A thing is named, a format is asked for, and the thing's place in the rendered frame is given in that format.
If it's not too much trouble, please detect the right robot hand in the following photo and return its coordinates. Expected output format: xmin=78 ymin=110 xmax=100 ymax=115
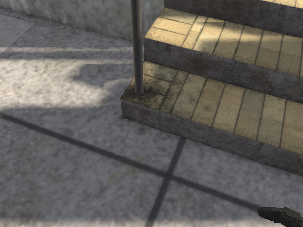
xmin=258 ymin=206 xmax=303 ymax=227

